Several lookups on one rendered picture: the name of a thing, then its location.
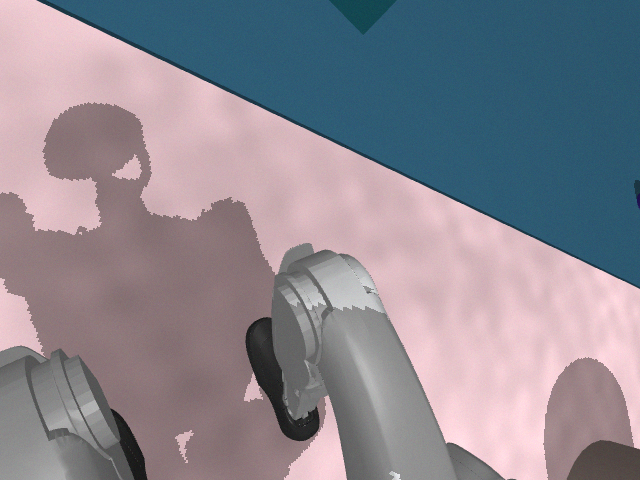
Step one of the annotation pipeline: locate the right robot hand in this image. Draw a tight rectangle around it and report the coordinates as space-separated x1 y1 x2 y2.
446 443 505 480

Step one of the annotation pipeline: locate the right robot foot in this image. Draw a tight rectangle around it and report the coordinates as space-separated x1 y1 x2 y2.
246 317 319 441

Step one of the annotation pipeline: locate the left robot foot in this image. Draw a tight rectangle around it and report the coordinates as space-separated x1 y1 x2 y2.
110 408 147 480

